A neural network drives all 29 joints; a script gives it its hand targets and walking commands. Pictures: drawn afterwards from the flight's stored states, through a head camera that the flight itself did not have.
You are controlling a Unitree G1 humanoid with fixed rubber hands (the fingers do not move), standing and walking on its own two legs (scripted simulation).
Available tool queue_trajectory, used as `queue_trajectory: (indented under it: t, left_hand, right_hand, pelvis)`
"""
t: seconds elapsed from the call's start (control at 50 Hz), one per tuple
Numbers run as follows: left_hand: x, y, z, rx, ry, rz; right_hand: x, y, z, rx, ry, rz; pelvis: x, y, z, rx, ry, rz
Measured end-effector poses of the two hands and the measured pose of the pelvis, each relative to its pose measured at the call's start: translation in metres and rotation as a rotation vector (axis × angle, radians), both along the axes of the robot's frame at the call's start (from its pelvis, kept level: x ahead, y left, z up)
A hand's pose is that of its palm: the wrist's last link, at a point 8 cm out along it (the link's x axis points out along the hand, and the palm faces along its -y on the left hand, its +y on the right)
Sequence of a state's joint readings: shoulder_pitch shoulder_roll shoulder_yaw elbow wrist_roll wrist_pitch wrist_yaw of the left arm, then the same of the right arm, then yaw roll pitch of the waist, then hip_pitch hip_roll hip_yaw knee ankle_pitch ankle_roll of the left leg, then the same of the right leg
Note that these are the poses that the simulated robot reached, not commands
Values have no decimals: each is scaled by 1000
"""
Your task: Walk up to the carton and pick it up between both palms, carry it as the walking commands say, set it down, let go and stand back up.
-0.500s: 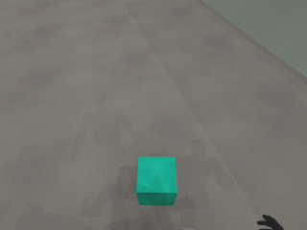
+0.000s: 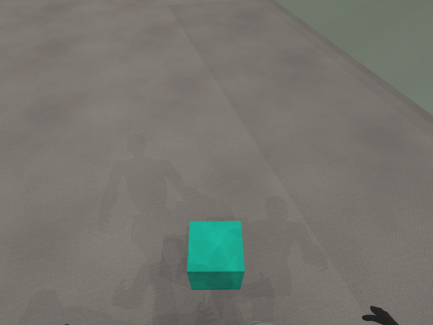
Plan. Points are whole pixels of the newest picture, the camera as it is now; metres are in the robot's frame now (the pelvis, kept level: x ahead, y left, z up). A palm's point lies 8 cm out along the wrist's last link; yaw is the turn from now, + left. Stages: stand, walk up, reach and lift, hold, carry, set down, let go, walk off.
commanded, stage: walk up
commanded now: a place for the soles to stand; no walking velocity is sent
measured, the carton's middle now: (215, 256) +0.48 +0.01 -0.63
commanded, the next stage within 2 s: reach and lift in 1.24 s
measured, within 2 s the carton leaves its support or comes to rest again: neither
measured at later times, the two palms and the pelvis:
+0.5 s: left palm out of the picture +0.08 +0.35 -0.09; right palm out of the picture +0.12 -0.30 -0.10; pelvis +0.02 +0.03 +0.00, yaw -4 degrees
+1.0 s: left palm out of the picture +0.14 +0.34 -0.10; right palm out of the picture +0.08 -0.27 -0.10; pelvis +0.01 +0.04 +0.00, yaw -4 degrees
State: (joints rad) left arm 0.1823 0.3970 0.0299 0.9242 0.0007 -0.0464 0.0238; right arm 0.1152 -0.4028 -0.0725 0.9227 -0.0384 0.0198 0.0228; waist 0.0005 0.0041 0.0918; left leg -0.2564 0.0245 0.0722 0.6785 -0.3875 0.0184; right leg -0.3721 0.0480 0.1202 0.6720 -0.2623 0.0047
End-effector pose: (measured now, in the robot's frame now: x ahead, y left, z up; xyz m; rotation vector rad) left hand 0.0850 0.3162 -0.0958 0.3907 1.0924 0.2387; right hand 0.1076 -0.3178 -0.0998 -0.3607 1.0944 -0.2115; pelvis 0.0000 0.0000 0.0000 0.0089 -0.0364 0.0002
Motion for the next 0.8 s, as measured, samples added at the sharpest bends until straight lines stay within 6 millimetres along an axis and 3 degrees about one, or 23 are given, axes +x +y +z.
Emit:
queue_trajectory:
  t: [0.16, 0.28, 0.44, 0.52, 0.62, 0.8]
  left_hand:
    - [-19, 14, 0, 16, 47, 1]
    - [-10, 18, 1, 23, 58, -4]
    - [-11, 23, 6, 48, 100, -34]
    - [1, 39, 4, 45, 78, -37]
    - [27, 49, 3, 23, 23, -55]
    - [36, 38, -3, -3, 7, -78]
  right_hand:
    - [-8, 9, 0, 17, 5, 0]
    - [-20, 10, -4, 16, 65, -18]
    - [9, 13, 3, 14, -29, -37]
    - [8, 27, 1, -3, -48, -31]
    - [-11, 47, 2, 2, -12, -55]
    - [-19, 40, 3, -4, 1, -65]
  pelvis:
    - [0, 9, 0, -2, 0, -11]
    - [12, 11, 1, -14, 12, -15]
    - [21, 20, 3, 9, 18, -67]
    - [19, 38, -1, -7, 13, -68]
    - [18, 49, 2, -25, -5, -72]
    - [14, 43, 1, -3, -3, -78]
